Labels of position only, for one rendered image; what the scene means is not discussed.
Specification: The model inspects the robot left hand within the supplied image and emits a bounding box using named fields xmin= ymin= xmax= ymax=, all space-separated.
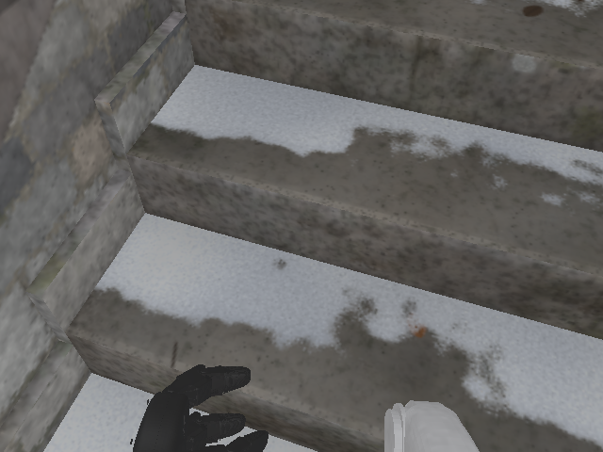
xmin=130 ymin=364 xmax=269 ymax=452

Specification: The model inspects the right robot thigh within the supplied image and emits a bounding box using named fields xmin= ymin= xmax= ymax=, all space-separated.
xmin=384 ymin=400 xmax=480 ymax=452

